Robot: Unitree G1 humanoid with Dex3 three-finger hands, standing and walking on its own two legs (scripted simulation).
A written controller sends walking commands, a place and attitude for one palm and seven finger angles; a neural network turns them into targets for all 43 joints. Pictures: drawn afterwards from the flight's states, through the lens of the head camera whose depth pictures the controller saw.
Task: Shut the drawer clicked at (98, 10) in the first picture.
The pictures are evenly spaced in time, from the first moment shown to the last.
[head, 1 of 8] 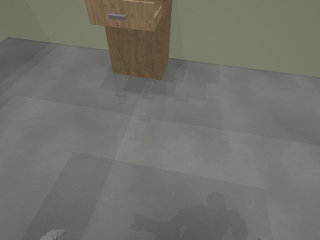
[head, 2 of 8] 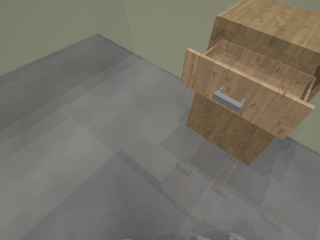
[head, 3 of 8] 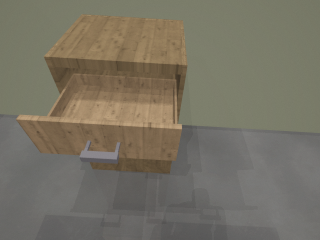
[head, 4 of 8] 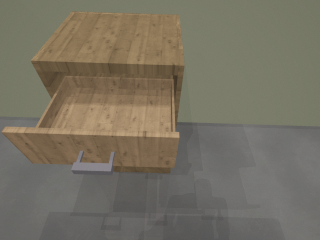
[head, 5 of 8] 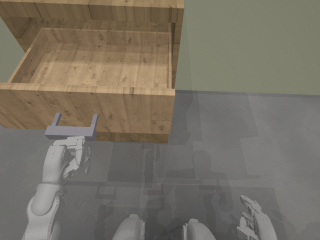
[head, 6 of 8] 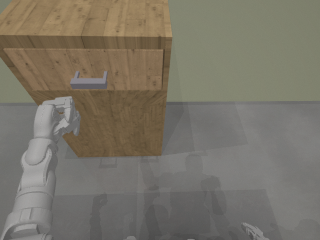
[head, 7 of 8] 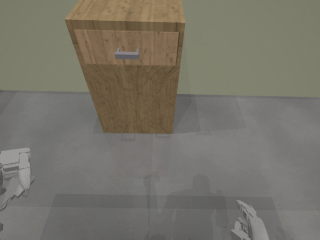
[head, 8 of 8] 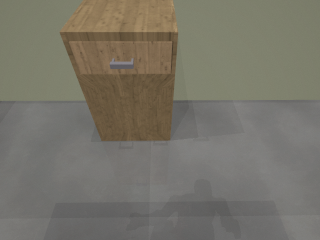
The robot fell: no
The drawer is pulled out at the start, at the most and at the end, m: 0.28 0.28 0.00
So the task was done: yes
